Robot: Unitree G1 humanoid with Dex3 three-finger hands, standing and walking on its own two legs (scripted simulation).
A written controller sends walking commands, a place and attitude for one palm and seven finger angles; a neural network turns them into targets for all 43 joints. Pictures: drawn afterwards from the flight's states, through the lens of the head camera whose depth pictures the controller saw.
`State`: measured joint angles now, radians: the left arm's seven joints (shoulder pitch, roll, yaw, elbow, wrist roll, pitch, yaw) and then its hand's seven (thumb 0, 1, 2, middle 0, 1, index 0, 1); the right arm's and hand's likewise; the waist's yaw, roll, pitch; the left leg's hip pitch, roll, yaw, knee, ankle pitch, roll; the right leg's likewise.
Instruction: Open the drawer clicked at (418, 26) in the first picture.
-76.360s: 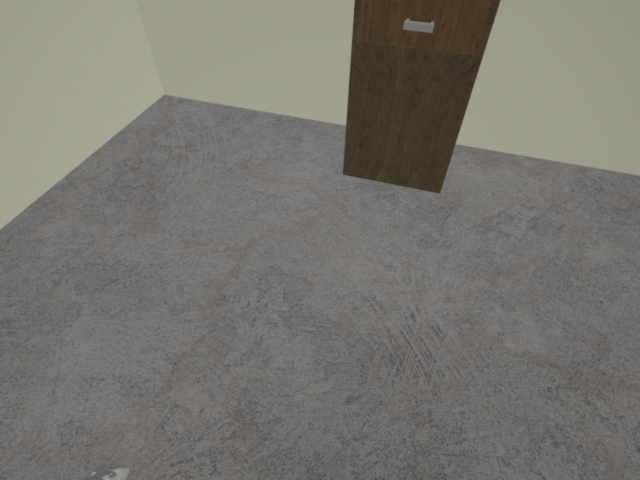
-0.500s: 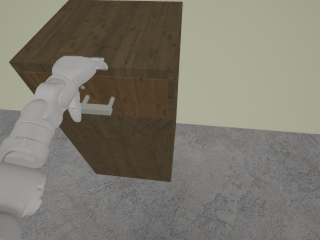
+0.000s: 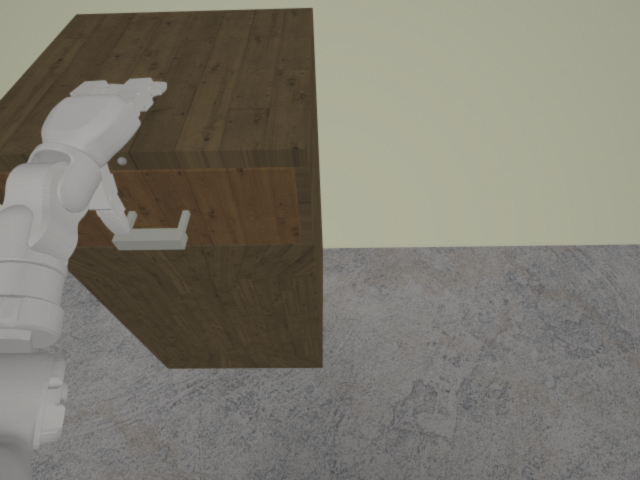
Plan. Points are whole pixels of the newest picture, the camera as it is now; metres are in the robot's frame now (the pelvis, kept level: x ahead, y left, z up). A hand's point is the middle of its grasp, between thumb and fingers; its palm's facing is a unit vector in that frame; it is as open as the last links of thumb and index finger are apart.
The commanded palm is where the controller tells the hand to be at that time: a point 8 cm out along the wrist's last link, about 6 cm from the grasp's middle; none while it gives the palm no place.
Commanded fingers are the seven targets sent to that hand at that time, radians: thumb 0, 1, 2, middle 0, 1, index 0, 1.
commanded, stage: draw the hand back to the body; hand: left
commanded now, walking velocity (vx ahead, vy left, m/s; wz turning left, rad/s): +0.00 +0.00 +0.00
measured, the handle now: (154, 228) +0.49 +0.26 +0.00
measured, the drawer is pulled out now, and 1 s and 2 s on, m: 0.00 0.00 0.00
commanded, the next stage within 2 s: step back with the hand held close in 1.40 s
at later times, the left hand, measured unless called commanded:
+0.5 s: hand (68, 260) +0.31 +0.24 +0.17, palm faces +0.19 -0.69 -0.70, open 16.1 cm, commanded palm +0.27 +0.27 +0.22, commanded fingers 0.00 -0.29 0.39 -0.16 -0.30 -0.16 -0.30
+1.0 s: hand (27, 374) +0.20 +0.22 +0.18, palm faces +0.39 -0.85 -0.36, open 11.5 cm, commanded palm +0.14 +0.27 +0.19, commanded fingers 0.00 0.58 0.76 -0.19 -0.30 -0.19 -0.30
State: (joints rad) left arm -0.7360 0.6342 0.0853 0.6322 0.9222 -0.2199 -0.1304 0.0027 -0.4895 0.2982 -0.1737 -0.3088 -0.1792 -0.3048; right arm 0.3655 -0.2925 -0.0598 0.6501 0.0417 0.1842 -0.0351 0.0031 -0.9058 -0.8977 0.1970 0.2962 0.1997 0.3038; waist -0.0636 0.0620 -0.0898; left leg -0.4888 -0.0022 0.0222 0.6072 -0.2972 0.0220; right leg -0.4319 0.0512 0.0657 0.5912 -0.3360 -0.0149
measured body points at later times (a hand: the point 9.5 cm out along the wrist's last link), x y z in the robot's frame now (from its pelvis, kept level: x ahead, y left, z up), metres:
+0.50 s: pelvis +0.00 +0.00 +0.01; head +0.01 -0.02 +0.46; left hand +0.29 +0.27 +0.21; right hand +0.25 -0.18 -0.06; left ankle +0.00 +0.11 -0.73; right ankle -0.03 -0.12 -0.73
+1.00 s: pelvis +0.00 -0.02 +0.02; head -0.02 -0.04 +0.46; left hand +0.17 +0.27 +0.20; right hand +0.18 -0.24 -0.08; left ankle +0.00 +0.11 -0.73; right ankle -0.03 -0.12 -0.73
